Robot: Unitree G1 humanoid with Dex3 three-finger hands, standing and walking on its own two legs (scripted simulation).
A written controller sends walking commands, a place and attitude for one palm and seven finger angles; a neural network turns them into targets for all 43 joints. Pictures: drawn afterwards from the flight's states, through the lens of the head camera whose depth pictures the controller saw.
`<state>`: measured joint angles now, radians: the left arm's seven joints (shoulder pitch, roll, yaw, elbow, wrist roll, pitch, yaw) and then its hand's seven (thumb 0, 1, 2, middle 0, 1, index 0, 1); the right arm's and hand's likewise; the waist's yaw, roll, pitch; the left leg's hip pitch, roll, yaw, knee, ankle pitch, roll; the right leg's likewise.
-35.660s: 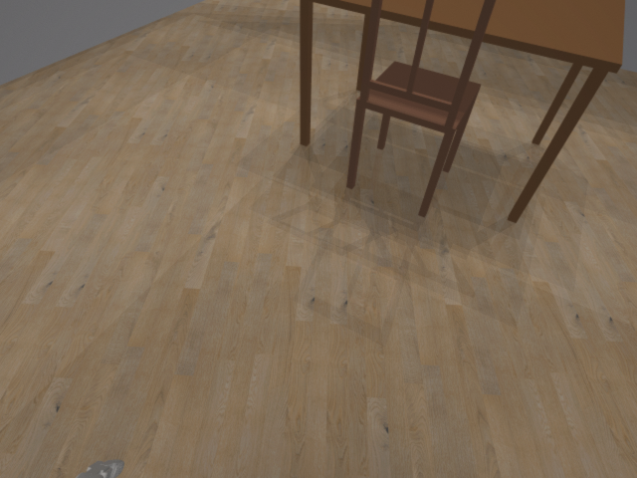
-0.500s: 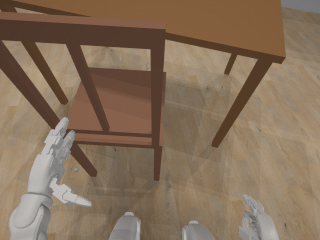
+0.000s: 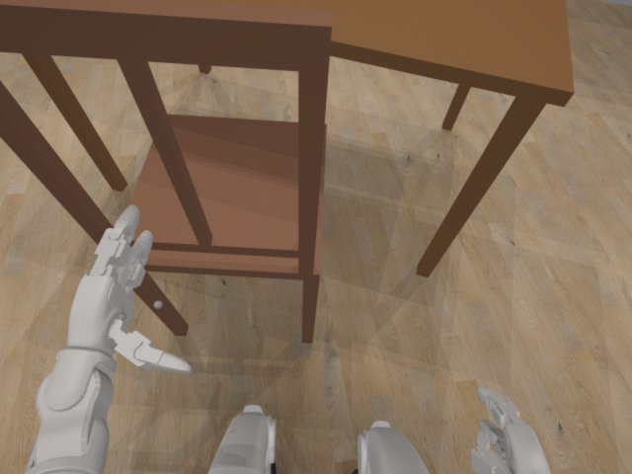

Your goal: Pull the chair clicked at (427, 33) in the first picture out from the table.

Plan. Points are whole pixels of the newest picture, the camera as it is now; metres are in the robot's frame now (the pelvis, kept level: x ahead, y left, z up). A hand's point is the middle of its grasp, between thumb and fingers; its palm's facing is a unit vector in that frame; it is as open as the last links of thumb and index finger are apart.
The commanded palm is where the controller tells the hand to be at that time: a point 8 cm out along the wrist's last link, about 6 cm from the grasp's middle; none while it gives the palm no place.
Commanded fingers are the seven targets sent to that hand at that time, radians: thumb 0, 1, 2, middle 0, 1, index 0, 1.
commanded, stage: aim the fingers beside a spindle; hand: left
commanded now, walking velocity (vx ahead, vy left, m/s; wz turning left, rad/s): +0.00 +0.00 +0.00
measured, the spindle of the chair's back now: (178, 174) +0.48 +0.20 +0.06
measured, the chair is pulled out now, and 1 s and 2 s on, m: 0.19 0.19 0.19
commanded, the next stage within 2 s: push the fingers through the gap in 1.08 s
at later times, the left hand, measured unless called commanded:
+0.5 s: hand (175, 291) +0.33 +0.19 +0.01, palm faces -0.04 -1.00 -0.02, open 17.0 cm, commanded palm +0.32 +0.24 +0.02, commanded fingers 0.00 -0.50 0.30 -0.06 -0.08 -0.06 -0.08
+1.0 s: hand (182, 287) +0.34 +0.18 +0.01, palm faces -0.03 -1.00 -0.04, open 17.0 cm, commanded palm +0.32 +0.24 +0.01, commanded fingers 0.00 -0.50 0.30 -0.06 -0.08 -0.06 -0.08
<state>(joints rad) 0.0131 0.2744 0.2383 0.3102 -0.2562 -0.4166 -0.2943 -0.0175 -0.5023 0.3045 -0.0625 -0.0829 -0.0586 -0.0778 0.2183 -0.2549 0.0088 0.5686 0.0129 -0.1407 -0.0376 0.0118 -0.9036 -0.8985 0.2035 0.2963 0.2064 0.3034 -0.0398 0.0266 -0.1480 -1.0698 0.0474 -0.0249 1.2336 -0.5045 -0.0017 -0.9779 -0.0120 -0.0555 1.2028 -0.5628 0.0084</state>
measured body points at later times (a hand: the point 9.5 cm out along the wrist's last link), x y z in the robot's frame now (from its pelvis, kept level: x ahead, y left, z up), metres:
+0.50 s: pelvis -0.01 +0.01 -0.01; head +0.10 +0.02 +0.42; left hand +0.33 +0.24 +0.01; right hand +0.14 -0.25 -0.11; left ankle +0.04 +0.12 -0.63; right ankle +0.01 -0.13 -0.63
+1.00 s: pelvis +0.00 +0.00 -0.02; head +0.11 +0.01 +0.42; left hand +0.33 +0.24 +0.01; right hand +0.14 -0.25 -0.12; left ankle +0.04 +0.12 -0.63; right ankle +0.01 -0.13 -0.63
